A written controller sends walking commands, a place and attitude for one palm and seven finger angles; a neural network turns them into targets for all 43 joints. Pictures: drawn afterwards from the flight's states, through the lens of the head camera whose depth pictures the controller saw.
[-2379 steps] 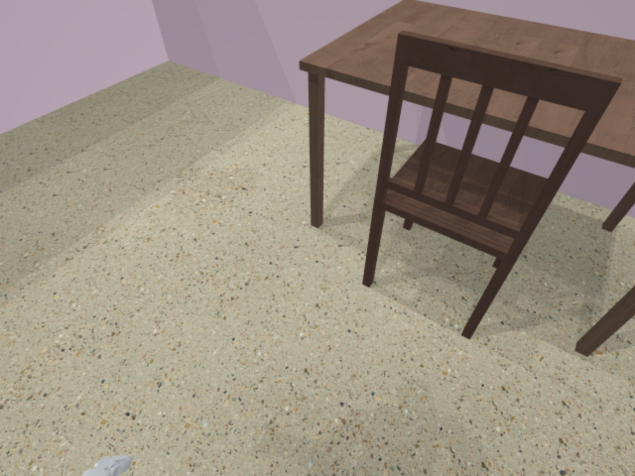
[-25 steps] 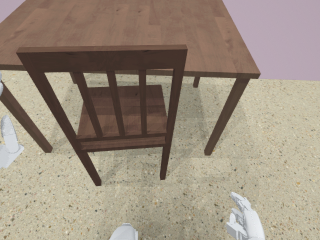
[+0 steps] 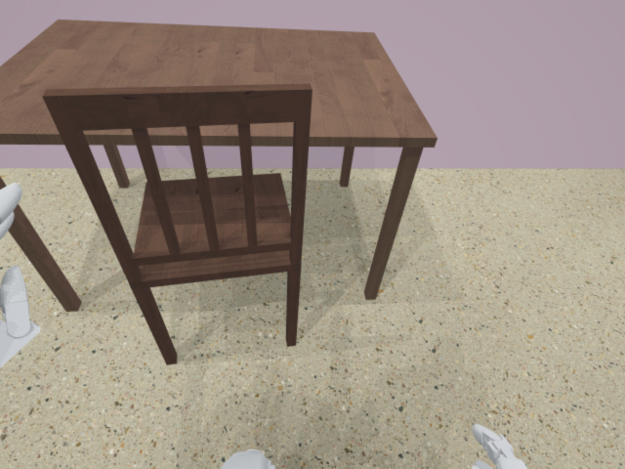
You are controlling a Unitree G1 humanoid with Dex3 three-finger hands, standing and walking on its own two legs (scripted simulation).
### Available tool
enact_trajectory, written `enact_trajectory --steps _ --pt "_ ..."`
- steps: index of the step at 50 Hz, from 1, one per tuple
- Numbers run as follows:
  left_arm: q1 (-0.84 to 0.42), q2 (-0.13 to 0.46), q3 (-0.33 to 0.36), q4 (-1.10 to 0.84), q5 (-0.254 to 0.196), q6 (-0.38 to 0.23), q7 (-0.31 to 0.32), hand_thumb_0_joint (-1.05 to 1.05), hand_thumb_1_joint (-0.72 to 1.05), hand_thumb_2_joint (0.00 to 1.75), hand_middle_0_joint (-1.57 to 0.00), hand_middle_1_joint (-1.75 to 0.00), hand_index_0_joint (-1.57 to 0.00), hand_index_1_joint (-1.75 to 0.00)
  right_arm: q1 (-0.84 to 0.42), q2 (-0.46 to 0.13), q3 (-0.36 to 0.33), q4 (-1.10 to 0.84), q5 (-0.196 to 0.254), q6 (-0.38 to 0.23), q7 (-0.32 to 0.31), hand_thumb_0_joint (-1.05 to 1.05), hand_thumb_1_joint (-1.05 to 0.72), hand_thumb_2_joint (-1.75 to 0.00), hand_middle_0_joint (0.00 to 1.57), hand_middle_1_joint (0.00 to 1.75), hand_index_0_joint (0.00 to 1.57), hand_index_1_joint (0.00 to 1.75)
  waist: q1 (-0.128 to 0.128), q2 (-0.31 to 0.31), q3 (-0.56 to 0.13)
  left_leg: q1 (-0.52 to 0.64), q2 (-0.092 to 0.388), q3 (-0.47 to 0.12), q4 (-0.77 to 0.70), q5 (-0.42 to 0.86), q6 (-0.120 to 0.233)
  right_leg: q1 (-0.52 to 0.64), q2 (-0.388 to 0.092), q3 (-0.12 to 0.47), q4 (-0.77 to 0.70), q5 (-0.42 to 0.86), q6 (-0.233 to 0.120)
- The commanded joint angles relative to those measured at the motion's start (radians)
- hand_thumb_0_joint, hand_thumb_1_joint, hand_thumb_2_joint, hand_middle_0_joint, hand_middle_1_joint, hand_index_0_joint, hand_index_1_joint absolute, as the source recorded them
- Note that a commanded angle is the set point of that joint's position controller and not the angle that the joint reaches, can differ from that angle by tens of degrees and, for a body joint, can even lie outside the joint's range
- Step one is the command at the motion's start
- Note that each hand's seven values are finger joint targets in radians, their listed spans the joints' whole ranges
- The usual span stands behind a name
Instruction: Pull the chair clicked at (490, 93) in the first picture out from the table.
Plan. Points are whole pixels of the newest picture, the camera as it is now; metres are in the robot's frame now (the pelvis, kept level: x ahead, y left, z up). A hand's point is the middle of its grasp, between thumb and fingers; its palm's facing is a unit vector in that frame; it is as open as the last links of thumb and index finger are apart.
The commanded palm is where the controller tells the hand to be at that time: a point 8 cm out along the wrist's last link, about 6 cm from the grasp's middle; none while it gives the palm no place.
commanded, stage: stop stepping back and stand still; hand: left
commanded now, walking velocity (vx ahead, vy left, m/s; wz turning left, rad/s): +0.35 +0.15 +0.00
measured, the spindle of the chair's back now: (204, 194) +0.65 +0.26 -0.05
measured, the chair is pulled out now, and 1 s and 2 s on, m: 0.04 0.04 0.04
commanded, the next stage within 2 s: let the arm hang, fingers relaxed in 0.94 s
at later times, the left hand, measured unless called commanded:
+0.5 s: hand out of the picture +0.12 +0.29 +0.19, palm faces +0.47 -0.75 -0.46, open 7.4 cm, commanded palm +0.08 +0.31 +0.19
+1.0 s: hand out of the picture +0.14 +0.31 +0.17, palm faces +0.41 -0.75 -0.52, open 7.4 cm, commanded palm +0.08 +0.33 +0.19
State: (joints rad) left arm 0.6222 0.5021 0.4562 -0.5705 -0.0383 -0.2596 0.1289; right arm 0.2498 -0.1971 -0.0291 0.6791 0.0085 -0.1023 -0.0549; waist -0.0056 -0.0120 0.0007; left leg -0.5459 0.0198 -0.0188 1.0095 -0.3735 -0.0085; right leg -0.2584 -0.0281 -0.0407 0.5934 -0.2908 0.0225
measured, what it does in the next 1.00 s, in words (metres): steps on the spot: left foot, then right foot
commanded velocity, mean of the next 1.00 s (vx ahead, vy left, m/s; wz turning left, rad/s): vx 0.09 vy -0.01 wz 0.00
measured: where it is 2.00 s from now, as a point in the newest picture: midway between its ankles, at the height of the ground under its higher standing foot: outside the picture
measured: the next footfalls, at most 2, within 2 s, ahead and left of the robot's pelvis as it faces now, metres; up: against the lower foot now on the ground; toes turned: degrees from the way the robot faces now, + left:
left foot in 0.12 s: +0.00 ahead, +0.11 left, +0.00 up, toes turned +3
right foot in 0.38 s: +0.00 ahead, -0.10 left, +0.00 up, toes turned -6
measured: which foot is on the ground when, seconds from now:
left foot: up 0.00-0.10, down 0.12-1.00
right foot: down 0.00-0.14, up 0.16-0.36, down 0.38-0.62, up 0.64-0.84, down 0.86-1.00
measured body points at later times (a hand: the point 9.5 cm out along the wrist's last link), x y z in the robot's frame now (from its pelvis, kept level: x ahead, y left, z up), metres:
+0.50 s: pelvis -0.07 +0.01 +0.00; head -0.10 +0.02 +0.45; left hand +0.09 +0.33 +0.21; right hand +0.06 -0.23 -0.09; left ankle -0.07 +0.09 -0.67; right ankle -0.04 -0.10 -0.72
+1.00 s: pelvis -0.06 +0.03 +0.02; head -0.05 +0.04 +0.46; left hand +0.11 +0.35 +0.19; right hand +0.09 -0.18 -0.08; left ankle -0.04 +0.11 -0.72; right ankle -0.05 -0.09 -0.72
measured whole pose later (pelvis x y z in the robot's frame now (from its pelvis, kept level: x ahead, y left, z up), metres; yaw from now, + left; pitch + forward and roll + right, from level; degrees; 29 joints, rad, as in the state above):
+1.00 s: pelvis -0.06 +0.03 +0.02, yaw +0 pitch -2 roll -2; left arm 0.57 0.43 0.44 -0.40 -0.04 -0.21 0.14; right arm 0.23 -0.15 0.02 0.67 0.02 -0.12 -0.04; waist -0.01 0.04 0.04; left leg -0.23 0.00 0.07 0.50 -0.25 0.06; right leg -0.17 -0.01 -0.08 0.41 -0.21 0.01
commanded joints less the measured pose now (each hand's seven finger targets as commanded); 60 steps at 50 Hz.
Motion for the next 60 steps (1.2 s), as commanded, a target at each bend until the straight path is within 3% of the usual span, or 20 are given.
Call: enact_trajectory --steps 1,5,7,8,9,14,17,21,28,29,31,32,34,37,45,51,52,55,58,60 --pt "-0.189 0.108 0.073 0.023 -0.016 0.003 0.003 0.0 0.9 0.9 -0.2 -0.3 -0.2 -0.3 -0.091 -0.122 -0.029 -0.171 0.016 -0.032 -0.03 0.0 -0.9 -0.9 0.2 0.3 0.2 0.3 -0.052 -0.169 0.042 0.293 0.033 0.002 -0.001 -0.028 0.025 -0.438 -0.245 0.115 -0.359 -0.409 -0.112" --pt "-0.308 0.046 -0.018 -0.035 0.018 -0.022 0.027 0.0 0.9 0.9 -0.2 -0.3 -0.2 -0.3 -0.08 -0.134 -0.015 -0.153 0.002 -0.115 -0.052 0.0 -0.9 -0.9 0.2 0.3 0.2 0.3 -0.031 -0.039 0.056 0.258 -0.011 0.07 -0.662 -0.127 0.071 -0.114 -0.132 0.073 -0.163 -0.363 -0.061" --pt "-0.337 0.08 0.001 -0.18 0.028 -0.037 0.036 0.0 0.9 0.9 -0.2 -0.3 -0.2 -0.3 -0.078 -0.169 -0.027 -0.191 -0.002 -0.135 -0.043 0.0 -0.9 -0.9 0.2 0.3 0.2 0.3 -0.009 0.289 0.008 0.337 0.205 -0.27 -0.764 -0.06 0.176 -0.195 0.033 -0.049 0.282 -0.212 0.0" --pt "-0.252 0.12 0.032 -0.164 0.043 -0.022 0.031 0.0 0.9 0.9 -0.2 -0.3 -0.2 -0.3 -0.064 -0.149 -0.034 -0.179 -0.005 -0.133 -0.035 0.0 -0.9 -0.9 0.2 0.3 0.2 0.3 0.0 0.233 -0.062 0.338 0.224 -0.233 -0.722 0.112 0.205 -0.195 0.049 -0.042 0.466 -0.241 0.004" --pt "-0.273 0.116 0.031 -0.219 0.036 -0.033 0.033 0.0 0.9 0.9 -0.2 -0.3 -0.2 -0.3 -0.107 -0.102 -0.017 -0.166 -0.005 -0.144 -0.022 0.0 -0.9 -0.9 0.2 0.3 0.2 0.3 -0.025 0.344 -0.017 0.229 0.255 -0.394 -0.795 -0.053 0.22 -0.229 0.009 0.021 0.545 -0.23 -0.001" --pt "-0.077 0.176 0.124 -0.209 0.022 -0.05 0.035 0.0 0.9 0.9 -0.2 -0.3 -0.2 -0.3 -0.082 -0.115 -0.004 -0.135 0.001 -0.126 0.004 0.0 -0.9 -0.9 0.2 0.3 0.2 0.3 0.003 0.217 0.035 0.145 0.211 -0.166 -0.672 0.139 0.153 0.0 0.008 -0.02 0.1 -0.15 -0.016" --pt "-0.077 0.146 0.144 -0.086 0.015 -0.036 0.028 0.0 0.9 0.9 -0.2 -0.3 -0.2 -0.3 -0.089 -0.122 -0.009 -0.15 0.0 -0.081 -0.005 0.0 -0.9 -0.9 0.2 0.3 0.2 0.3 0.002 0.196 0.002 -0.011 0.159 -0.09 -0.588 -0.128 0.111 0.249 0.03 -0.047 -0.115 -0.112 -0.039" --pt "-0.195 0.107 0.093 0.082 -0.007 -0.021 0.015 0.0 0.9 0.9 -0.2 -0.3 -0.2 -0.3 -0.035 -0.128 -0.051 -0.137 0.023 -0.042 -0.002 0.0 -0.9 -0.9 0.2 0.3 0.2 0.3 -0.022 -0.28 0.011 -0.06 -0.048 0.022 0.198 -0.116 0.029 0.042 -0.33 0.51 -0.473 -0.332 -0.217" --pt "-0.305 0.065 -0.027 -0.142 0.019 -0.025 0.025 0.0 0.9 0.9 -0.2 -0.3 -0.2 -0.3 -0.104 -0.113 -0.004 -0.169 -0.005 -0.084 -0.041 0.0 -0.9 -0.9 0.2 0.3 0.2 0.3 -0.028 -0.014 0.044 0.379 -0.013 0.099 -0.548 -0.044 0.06 -0.166 -0.153 0.106 -0.299 -0.397 -0.116" --pt "-0.303 0.078 -0.02 -0.204 0.022 -0.031 0.034 0.0 0.9 0.9 -0.2 -0.3 -0.2 -0.3 -0.097 -0.121 -0.004 -0.177 -0.008 -0.103 -0.045 0.0 -0.9 -0.9 0.2 0.3 0.2 0.3 -0.024 0.101 0.032 0.393 0.016 0.037 -0.676 -0.102 0.077 -0.12 -0.109 0.093 -0.193 -0.336 -0.091" --pt "-0.271 0.142 0.029 -0.348 0.03 -0.044 0.054 0.0 0.9 0.9 -0.2 -0.3 -0.2 -0.3 -0.105 -0.131 -0.01 -0.211 -0.008 -0.112 -0.041 0.0 -0.9 -0.9 0.2 0.3 0.2 0.3 0.005 0.384 -0.012 0.452 0.283 -0.348 -0.806 -0.07 0.175 -0.202 0.013 -0.008 0.199 -0.223 -0.031" --pt "-0.227 0.185 0.068 -0.376 0.045 -0.026 0.05 0.0 0.9 0.9 -0.2 -0.3 -0.2 -0.3 -0.088 -0.124 -0.022 -0.19 -0.019 -0.105 -0.034 0.0 -0.9 -0.9 0.2 0.3 0.2 0.3 0.007 0.3 -0.125 0.424 0.238 -0.214 -0.726 0.151 0.185 -0.093 0.043 -0.003 0.352 -0.219 -0.02" --pt "-0.191 0.199 0.118 -0.37 0.026 -0.03 0.053 0.0 0.9 0.9 -0.2 -0.3 -0.2 -0.3 -0.1 -0.092 -0.016 -0.195 -0.003 -0.13 -0.017 0.0 -0.9 -0.9 0.2 0.3 0.2 0.3 -0.001 0.29 -0.03 0.322 0.258 -0.3 -0.768 0.152 0.17 -0.117 -0.008 0.048 0.339 -0.194 -0.018" --pt "-0.066 0.171 0.138 -0.243 0.018 -0.022 0.05 0.0 0.9 0.9 -0.2 -0.3 -0.2 -0.3 -0.08 -0.088 -0.005 -0.161 0.006 -0.119 0.0 0.0 -0.9 -0.9 0.2 0.3 0.2 0.3 0.0 0.261 -0.013 0.369 0.2 -0.149 -0.66 0.496 0.118 -0.051 -0.001 -0.011 0.058 -0.101 -0.016" --pt "-0.073 0.089 0.09 0.04 -0.013 -0.018 0.016 0.0 0.9 0.9 -0.2 -0.3 -0.2 -0.3 -0.072 -0.128 -0.029 -0.155 0.021 -0.076 -0.002 0.0 -0.9 -0.9 0.2 0.3 0.2 0.3 -0.023 0.008 -0.006 0.202 0.124 -0.09 -0.681 0.041 0.051 0.191 -0.031 0.043 -0.234 0.096 -0.037" --pt "-0.181 0.113 0.053 -0.16 0.015 -0.022 0.035 0.0 0.9 0.9 -0.2 -0.3 -0.2 -0.3 -0.121 -0.124 -0.022 -0.17 0.009 -0.086 -0.015 0.0 -0.9 -0.9 0.2 0.3 0.2 0.3 -0.01 0.047 -0.016 0.276 0.102 -0.085 -0.699 0.044 0.071 0.138 -0.049 0.102 -0.247 0.077 -0.03" --pt "-0.149 -0.14 -0.319 0.687 0.109 0.159 -0.099 0.0 0.9 0.9 -0.2 -0.3 -0.2 -0.3 -0.096 -0.251 -0.062 0.051 -0.013 -0.081 0.07 0.0 -0.9 -0.9 0.2 0.3 0.2 0.3 -0.042 0.056 0.008 0.203 0.091 -0.099 -0.475 0.377 0.082 -0.001 -0.104 0.026 -0.022 0.323 -0.061" --pt "-0.138 -0.216 -0.35 0.756 0.082 0.259 -0.117 0.0 0.9 0.9 -0.2 -0.3 -0.2 -0.3 -0.02 -0.126 -0.032 0.021 -0.022 0.029 0.065 0.0 -0.9 -0.9 0.2 0.3 0.2 0.3 -0.014 0.051 -0.09 0.233 0.107 -0.115 -0.513 0.26 0.094 -0.015 -0.064 0.012 -0.016 0.031 -0.052" --pt "-0.229 -0.168 -0.368 0.904 0.084 0.251 -0.111 0.0 0.9 0.9 -0.2 -0.3 -0.2 -0.3 -0.02 -0.124 -0.025 0.019 -0.03 0.054 0.058 0.0 -0.9 -0.9 0.2 0.3 0.2 0.3 -0.002 -0.196 -0.09 0.23 0.045 -0.092 -0.447 0.327 0.074 0.054 -0.12 0.081 -0.103 0.192 -0.093" --pt "-0.284 -0.148 -0.382 1.023 0.074 0.254 -0.106 0.0 0.9 0.9 -0.2 -0.3 -0.2 -0.3 -0.01 -0.117 -0.022 0.054 -0.028 0.072 0.053 0.0 -0.9 -0.9 0.2 0.3 0.2 0.3 -0.011 -0.209 -0.068 0.287 0.013 -0.049 -0.438 0.357 0.055 0.052 -0.163 0.097 -0.141 0.268 -0.122"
